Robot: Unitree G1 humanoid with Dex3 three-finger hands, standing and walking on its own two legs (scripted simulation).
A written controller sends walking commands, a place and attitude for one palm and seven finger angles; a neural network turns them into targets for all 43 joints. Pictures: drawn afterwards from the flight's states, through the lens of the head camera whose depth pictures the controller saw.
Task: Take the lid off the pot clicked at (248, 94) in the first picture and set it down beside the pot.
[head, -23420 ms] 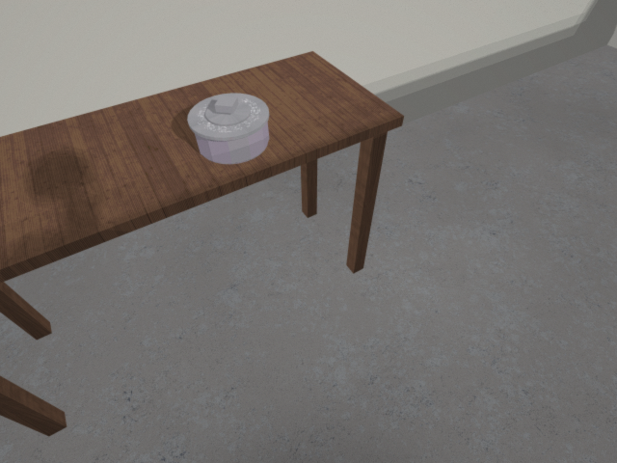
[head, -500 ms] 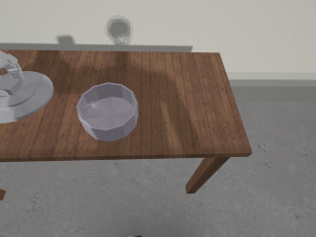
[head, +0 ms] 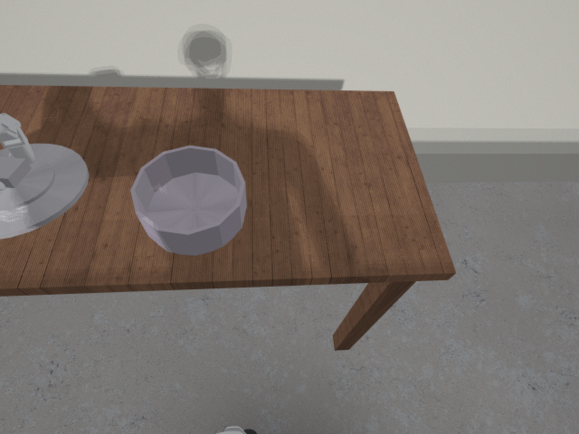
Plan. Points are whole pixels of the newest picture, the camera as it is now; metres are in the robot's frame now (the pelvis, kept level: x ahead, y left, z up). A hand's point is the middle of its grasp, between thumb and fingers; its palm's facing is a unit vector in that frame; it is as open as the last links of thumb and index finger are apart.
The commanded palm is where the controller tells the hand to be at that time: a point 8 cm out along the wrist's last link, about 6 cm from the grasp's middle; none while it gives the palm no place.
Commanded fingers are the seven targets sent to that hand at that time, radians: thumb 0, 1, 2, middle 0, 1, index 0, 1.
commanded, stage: lower the lid onto the table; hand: left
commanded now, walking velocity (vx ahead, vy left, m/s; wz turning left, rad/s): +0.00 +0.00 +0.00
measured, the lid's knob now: (5, 171) +0.45 +0.38 +0.07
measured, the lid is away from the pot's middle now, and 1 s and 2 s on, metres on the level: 0.23 0.24 0.23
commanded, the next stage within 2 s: open the fingers wide in 1.44 s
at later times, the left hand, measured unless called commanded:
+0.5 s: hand out of the picture +0.41 +0.38 +0.07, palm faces -0.45 -0.14 -0.88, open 7.6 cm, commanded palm +0.46 +0.39 +0.14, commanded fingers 0.00 0.68 0.98 -0.95 -1.09 -0.81 -1.01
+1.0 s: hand (10, 193) +0.44 +0.39 +0.04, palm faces -0.46 -0.11 -0.88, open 7.6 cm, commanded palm +0.48 +0.38 +0.10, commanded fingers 0.00 0.68 0.98 -0.95 -1.09 -0.81 -1.01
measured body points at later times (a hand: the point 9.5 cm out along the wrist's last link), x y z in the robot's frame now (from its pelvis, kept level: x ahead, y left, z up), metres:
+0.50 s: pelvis -0.01 +0.02 -0.01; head +0.08 +0.05 +0.43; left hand +0.43 +0.39 +0.12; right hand +0.03 -0.28 -0.11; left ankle +0.02 +0.07 -0.73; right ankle -0.02 -0.15 -0.73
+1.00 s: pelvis +0.00 +0.04 -0.01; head +0.10 +0.07 +0.42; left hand +0.46 +0.39 +0.09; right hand +0.01 -0.26 -0.11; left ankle +0.02 +0.07 -0.73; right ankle -0.02 -0.15 -0.73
